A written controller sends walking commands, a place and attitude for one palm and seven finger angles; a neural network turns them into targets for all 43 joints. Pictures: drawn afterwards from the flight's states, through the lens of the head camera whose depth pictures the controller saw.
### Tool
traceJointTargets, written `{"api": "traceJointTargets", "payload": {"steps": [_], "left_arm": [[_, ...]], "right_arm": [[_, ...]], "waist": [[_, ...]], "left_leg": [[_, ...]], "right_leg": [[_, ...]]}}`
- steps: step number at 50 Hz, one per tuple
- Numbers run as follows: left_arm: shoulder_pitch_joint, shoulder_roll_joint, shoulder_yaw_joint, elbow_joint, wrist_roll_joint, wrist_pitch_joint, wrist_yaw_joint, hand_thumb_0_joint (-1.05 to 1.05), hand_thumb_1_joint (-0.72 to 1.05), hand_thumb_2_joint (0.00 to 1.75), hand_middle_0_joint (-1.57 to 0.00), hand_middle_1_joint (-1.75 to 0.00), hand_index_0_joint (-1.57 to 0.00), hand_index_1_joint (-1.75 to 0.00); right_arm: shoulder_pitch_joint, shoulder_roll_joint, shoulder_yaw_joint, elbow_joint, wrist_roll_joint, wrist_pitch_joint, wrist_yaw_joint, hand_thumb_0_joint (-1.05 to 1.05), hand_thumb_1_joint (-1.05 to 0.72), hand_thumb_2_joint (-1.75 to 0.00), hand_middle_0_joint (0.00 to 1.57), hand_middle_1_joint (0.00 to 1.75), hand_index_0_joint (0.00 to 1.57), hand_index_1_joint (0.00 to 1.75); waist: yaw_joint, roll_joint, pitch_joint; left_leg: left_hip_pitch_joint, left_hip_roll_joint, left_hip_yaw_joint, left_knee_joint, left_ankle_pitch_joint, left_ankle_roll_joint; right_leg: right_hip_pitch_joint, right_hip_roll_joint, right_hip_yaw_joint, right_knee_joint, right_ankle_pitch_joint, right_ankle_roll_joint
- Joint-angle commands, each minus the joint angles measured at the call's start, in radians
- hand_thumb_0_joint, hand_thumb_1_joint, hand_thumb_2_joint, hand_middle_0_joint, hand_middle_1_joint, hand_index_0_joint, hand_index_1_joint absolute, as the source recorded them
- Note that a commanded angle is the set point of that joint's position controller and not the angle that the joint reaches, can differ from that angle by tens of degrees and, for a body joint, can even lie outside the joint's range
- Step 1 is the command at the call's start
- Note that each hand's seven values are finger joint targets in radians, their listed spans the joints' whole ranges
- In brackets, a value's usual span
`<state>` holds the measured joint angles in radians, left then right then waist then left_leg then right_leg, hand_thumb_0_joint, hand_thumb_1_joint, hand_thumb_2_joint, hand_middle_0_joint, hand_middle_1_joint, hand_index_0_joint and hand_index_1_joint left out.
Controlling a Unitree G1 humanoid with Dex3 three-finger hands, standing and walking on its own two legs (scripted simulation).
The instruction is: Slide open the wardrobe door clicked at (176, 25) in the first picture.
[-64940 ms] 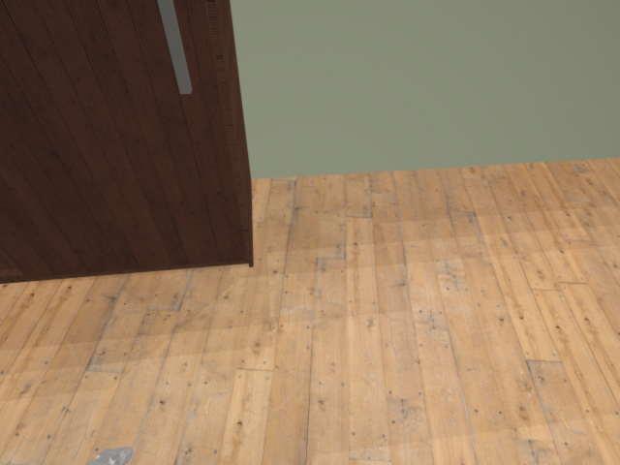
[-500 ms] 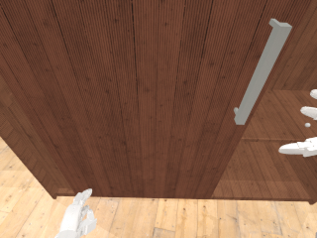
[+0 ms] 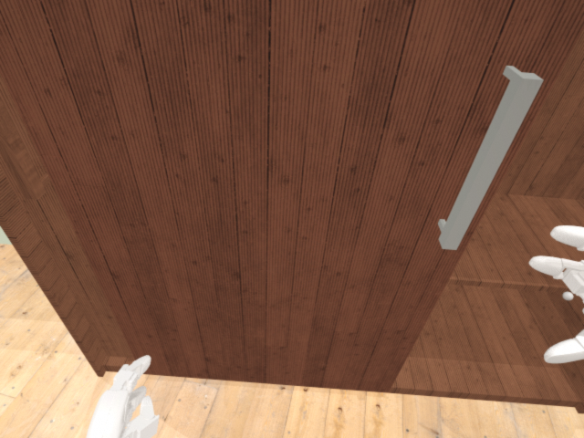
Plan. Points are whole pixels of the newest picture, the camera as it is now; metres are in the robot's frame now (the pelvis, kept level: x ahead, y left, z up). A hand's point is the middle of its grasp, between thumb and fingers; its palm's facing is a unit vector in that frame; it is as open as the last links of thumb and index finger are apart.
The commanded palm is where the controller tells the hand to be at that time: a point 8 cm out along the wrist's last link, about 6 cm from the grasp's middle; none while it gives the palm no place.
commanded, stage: draw the hand back to the body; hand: right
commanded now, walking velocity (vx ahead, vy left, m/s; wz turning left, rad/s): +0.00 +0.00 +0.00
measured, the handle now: (475, 167) +0.49 -0.28 +0.19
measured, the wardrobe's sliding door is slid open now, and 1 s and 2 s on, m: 0.66 0.66 0.66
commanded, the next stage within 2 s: step back with the hand held close in 1.08 s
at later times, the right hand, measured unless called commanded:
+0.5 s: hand (569, 309) +0.22 -0.29 +0.17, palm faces +0.47 +0.82 -0.32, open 10.8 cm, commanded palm +0.17 -0.32 +0.18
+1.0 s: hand (554, 327) +0.20 -0.26 +0.17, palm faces +0.45 +0.82 -0.35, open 7.5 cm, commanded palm +0.16 -0.29 +0.18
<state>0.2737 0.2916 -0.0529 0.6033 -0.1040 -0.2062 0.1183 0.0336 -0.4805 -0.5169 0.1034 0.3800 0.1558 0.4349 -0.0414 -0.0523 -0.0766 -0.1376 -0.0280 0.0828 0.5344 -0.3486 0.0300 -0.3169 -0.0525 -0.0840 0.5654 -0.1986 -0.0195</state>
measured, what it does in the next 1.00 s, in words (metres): stands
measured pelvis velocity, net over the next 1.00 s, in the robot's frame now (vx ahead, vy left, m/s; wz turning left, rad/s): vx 0.02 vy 0.00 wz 0.00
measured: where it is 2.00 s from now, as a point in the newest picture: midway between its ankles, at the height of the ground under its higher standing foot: outside the picture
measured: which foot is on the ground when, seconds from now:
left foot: down 0.00-1.00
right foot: down 0.00-1.00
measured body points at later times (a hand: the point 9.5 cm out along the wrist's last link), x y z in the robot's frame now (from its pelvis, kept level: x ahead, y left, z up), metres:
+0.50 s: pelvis +0.01 -0.02 +0.01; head -0.02 +0.00 +0.46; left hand +0.20 +0.20 -0.07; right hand +0.19 -0.33 +0.19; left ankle -0.03 +0.09 -0.73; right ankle +0.07 -0.11 -0.73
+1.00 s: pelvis +0.02 +0.00 +0.01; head -0.02 +0.03 +0.46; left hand +0.21 +0.22 -0.06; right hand +0.17 -0.30 +0.19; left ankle -0.03 +0.09 -0.73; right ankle +0.07 -0.11 -0.73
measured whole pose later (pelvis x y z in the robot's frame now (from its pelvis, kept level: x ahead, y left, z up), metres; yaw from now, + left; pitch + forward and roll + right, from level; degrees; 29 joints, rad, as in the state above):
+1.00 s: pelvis +0.02 +0.00 +0.01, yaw +0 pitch -6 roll +0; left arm 0.19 0.23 -0.02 0.64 0.00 -0.10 0.08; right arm 0.46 -0.34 -0.33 -0.37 0.10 -0.06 -0.09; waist -0.07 -0.06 0.01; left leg 0.04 -0.02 0.08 0.34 -0.28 0.04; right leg -0.15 -0.03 -0.09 0.39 -0.14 -0.01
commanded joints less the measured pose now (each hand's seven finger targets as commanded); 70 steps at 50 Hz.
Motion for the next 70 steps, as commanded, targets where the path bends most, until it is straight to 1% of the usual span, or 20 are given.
{"api": "traceJointTargets", "payload": {"steps": [1, 2, 4, 7, 8, 12, 16, 21, 29, 33, 35, 38, 46, 50, 59, 60, 61, 62, 65, 70], "left_arm": [[-0.187, 0.098, 0.042, -0.150, 0.058, -0.093, -0.009, 0.00, 0.90, 0.90, -0.20, -0.30, -0.20, -0.30], [-0.190, 0.098, 0.043, -0.132, 0.063, -0.100, -0.012, 0.00, 0.90, 0.90, -0.20, -0.30, -0.20, -0.30], [-0.193, 0.094, 0.049, -0.122, 0.067, -0.093, -0.013, 0.00, 0.90, 0.90, -0.20, -0.30, -0.20, -0.30], [-0.191, 0.090, 0.057, -0.110, 0.075, -0.075, -0.020, 0.00, 0.90, 0.90, -0.20, -0.30, -0.20, -0.30], [-0.187, 0.092, 0.060, -0.100, 0.079, -0.068, -0.020, 0.00, 0.90, 0.90, -0.20, -0.30, -0.20, -0.30], [-0.200, 0.078, 0.061, -0.096, 0.080, -0.042, -0.022, 0.00, 0.90, 0.90, -0.20, -0.30, -0.20, -0.30], [-0.209, 0.072, 0.060, -0.092, 0.086, -0.024, -0.025, 0.00, 0.90, 0.90, -0.20, -0.30, -0.20, -0.30], [-0.221, 0.071, 0.062, -0.103, 0.092, 0.002, -0.031, 0.00, 0.90, 0.90, -0.20, -0.30, -0.20, -0.30], [-0.228, 0.053, 0.062, -0.125, 0.098, 0.030, -0.045, 0.00, 0.90, 0.90, -0.20, -0.30, -0.20, -0.30], [-0.222, 0.058, 0.068, -0.135, 0.099, 0.041, -0.047, 0.00, 0.90, 0.90, -0.20, -0.30, -0.20, -0.30], [-0.225, 0.056, 0.070, -0.140, 0.098, 0.046, -0.046, 0.00, 0.90, 0.90, -0.20, -0.30, -0.20, -0.30], [-0.224, 0.058, 0.073, -0.133, 0.099, 0.051, -0.038, 0.00, 0.90, 0.90, -0.20, -0.30, -0.20, -0.30], [-0.236, 0.047, 0.069, -0.127, 0.102, 0.053, -0.026, 0.00, 0.90, 0.90, -0.20, -0.30, -0.20, -0.30], [-0.243, 0.049, 0.071, -0.128, 0.104, 0.055, -0.026, 0.00, 0.90, 0.90, -0.20, -0.30, -0.20, -0.30], [-0.247, 0.044, 0.074, -0.125, 0.103, 0.061, -0.024, 0.00, 0.90, 0.90, -0.20, -0.30, -0.20, -0.30], [-0.253, 0.047, 0.075, -0.125, 0.103, 0.060, -0.023, 0.00, 0.90, 0.90, -0.20, -0.30, -0.20, -0.30], [-0.259, 0.055, 0.068, -0.158, 0.097, 0.089, -0.029, 0.00, 0.90, 0.90, -0.20, -0.30, -0.20, -0.30], [-0.248, 0.033, 0.064, -0.134, 0.106, 0.109, -0.029, 0.00, 0.90, 0.90, -0.20, -0.30, -0.20, -0.30], [-0.236, 0.042, 0.074, -0.164, 0.101, 0.141, -0.033, 0.00, 0.90, 0.90, -0.20, -0.30, -0.20, -0.30], [-0.219, 0.053, 0.085, -0.212, 0.089, 0.182, -0.034, 0.00, 0.90, 0.90, -0.20, -0.30, -0.20, -0.30]], "right_arm": [[-0.300, -0.341, -0.043, -0.427, -0.159, -0.175, -0.229, 0.00, 0.33, -0.31, 0.24, 1.02, 0.24, 1.02], [-0.198, -0.222, 0.016, -0.384, -0.177, -0.200, -0.321, 0.00, 0.30, -0.32, 0.24, 1.00, 0.24, 1.00], [-0.083, -0.164, 0.032, -0.448, -0.205, -0.225, -0.410, 0.00, 0.22, -0.36, 0.24, 0.96, 0.24, 0.96], [-0.021, -0.183, -0.005, -0.532, -0.238, -0.276, -0.489, 0.00, 0.12, -0.41, 0.24, 0.89, 0.24, 0.89], [0.007, -0.188, -0.014, -0.519, -0.245, -0.284, -0.505, 0.00, 0.08, -0.43, 0.23, 0.87, 0.23, 0.87], [0.020, -0.129, 0.031, -0.549, -0.266, -0.301, -0.539, 0.00, -0.07, -0.50, 0.23, 0.79, 0.23, 0.79], [0.051, -0.068, 0.099, -0.571, -0.285, -0.297, -0.553, 0.00, -0.21, -0.57, 0.22, 0.70, 0.22, 0.70], [0.149, -0.072, 0.087, -0.591, -0.287, -0.289, -0.554, 0.00, -0.39, -0.65, 0.22, 0.60, 0.22, 0.60], [0.295, -0.070, 0.066, -0.682, -0.283, -0.286, -0.544, 0.00, -0.68, -0.80, 0.21, 0.43, 0.21, 0.43], [0.350, -0.062, 0.070, -0.700, -0.283, -0.282, -0.539, 0.00, -0.83, -0.87, 0.20, 0.34, 0.20, 0.34], [0.348, -0.050, 0.087, -0.721, -0.283, -0.278, -0.538, 0.00, -0.90, -0.90, 0.20, 0.30, 0.20, 0.30], [0.326, -0.068, 0.072, -0.704, -0.283, -0.277, -0.543, 0.00, -0.90, -0.90, 0.20, 0.30, 0.20, 0.30], [0.308, -0.052, 0.089, -0.691, -0.281, -0.282, -0.545, 0.00, -0.90, -0.90, 0.20, 0.30, 0.20, 0.30], [0.313, -0.068, 0.073, -0.684, -0.276, -0.286, -0.542, 0.00, -0.90, -0.90, 0.20, 0.30, 0.20, 0.30], [0.333, -0.064, 0.069, -0.670, -0.270, -0.290, -0.535, 0.00, -0.90, -0.90, 0.20, 0.30, 0.20, 0.30], [0.263, -0.110, 0.037, -0.720, -0.274, -0.299, -0.540, 0.00, -0.90, -0.90, 0.20, 0.30, 0.20, 0.30], [0.172, -0.210, -0.057, -0.781, -0.293, -0.339, -0.552, 0.00, -0.90, -0.90, 0.20, 0.30, 0.20, 0.30], [0.273, -0.128, 0.002, -0.689, -0.295, -0.339, -0.545, 0.00, -0.90, -0.90, 0.20, 0.30, 0.20, 0.30], [0.347, -0.077, 0.045, -0.669, -0.309, -0.337, -0.539, 0.00, -0.90, -0.90, 0.20, 0.30, 0.20, 0.30], [0.450, -0.100, 0.019, -0.759, -0.303, -0.338, -0.547, 0.00, -0.90, -0.90, 0.20, 0.30, 0.20, 0.30]], "waist": [[-0.017, -0.098, 0.082], [0.002, -0.089, 0.096], [-0.007, -0.063, 0.064], [-0.017, -0.055, -0.038], [-0.020, -0.017, -0.046], [-0.014, -0.054, -0.040], [-0.010, -0.066, -0.009], [-0.027, 0.021, 0.000], [-0.036, -0.059, 0.025], [-0.036, 0.000, 0.014], [-0.031, -0.014, 0.025], [-0.027, 0.024, 0.049], [-0.028, -0.021, 0.061], [-0.036, 0.034, 0.060], [-0.036, 0.028, 0.063], [-0.037, 0.018, 0.040], [-0.006, 0.043, 0.128], [0.000, 0.120, 0.103], [0.003, 0.096, 0.014], [0.006, 0.029, -0.092]], "left_leg": [[-0.285, 0.021, -0.105, -0.246, 0.067, -0.020], [-0.287, 0.035, -0.087, -0.237, 0.033, -0.008], [-0.236, 0.036, -0.077, -0.214, 0.038, -0.002], [-0.166, 0.038, -0.074, -0.200, 0.065, -0.002], [-0.146, 0.035, -0.072, -0.205, 0.079, -0.003], [-0.122, 0.033, -0.071, -0.209, 0.109, -0.002], [-0.107, 0.027, -0.063, -0.209, 0.146, -0.001], [-0.062, 0.025, -0.061, -0.221, 0.178, -0.002], [-0.027, 0.030, -0.064, -0.242, 0.237, -0.001], [-0.020, 0.024, -0.058, -0.249, 0.276, -0.005], [-0.037, 0.027, -0.064, -0.254, 0.271, -0.011], [-0.048, 0.025, -0.063, -0.274, 0.255, -0.014], [-0.048, 0.036, -0.077, -0.292, 0.254, -0.018], [-0.037, 0.039, -0.083, -0.303, 0.280, -0.024], [-0.026, 0.045, -0.089, -0.307, 0.309, -0.031], [-0.024, 0.043, -0.091, -0.309, 0.323, -0.030], [-0.162, 0.103, -0.159, -0.347, 0.438, -0.083], [-0.135, 0.126, -0.131, -0.310, 0.547, -0.100], [-0.081, 0.132, -0.109, -0.229, 0.756, -0.128], [-0.077, 0.101, -0.090, -0.158, 0.649, -0.126]], "right_leg": [[0.201, 0.038, 0.113, -0.100, -0.027, -0.018], [0.209, 0.026, 0.129, -0.128, -0.096, -0.009], [0.216, 0.015, 0.139, -0.157, -0.133, -0.007], [0.260, 0.010, 0.128, -0.177, -0.107, -0.009], [0.259, 0.008, 0.120, -0.177, -0.084, -0.013], [0.294, 0.007, 0.106, -0.195, -0.040, -0.011], [0.325, 0.000, 0.114, -0.219, 0.006, -0.007], [0.321, 0.001, 0.113, -0.228, 0.067, -0.010], [0.319, 0.006, 0.091, -0.217, 0.146, -0.001], [0.327, 0.006, 0.080, -0.207, 0.184, -0.006], [0.329, 0.010, 0.069, -0.202, 0.170, -0.007], [0.325, 0.013, 0.065, -0.204, 0.148, -0.012], [0.337, 0.027, 0.054, -0.202, 0.136, -0.017], [0.328, 0.032, 0.050, -0.201, 0.145, -0.022], [0.330, 0.035, 0.042, -0.199, 0.158, -0.024], [0.339, 0.040, 0.044, -0.193, 0.167, -0.025], [0.272, 0.016, 0.042, -0.106, 0.128, -0.041], [0.240, 0.020, 0.046, -0.073, 0.146, -0.041], [0.238, 0.023, 0.017, -0.056, 0.256, -0.043], [0.273, -0.012, 0.030, -0.078, 0.410, -0.047]]}}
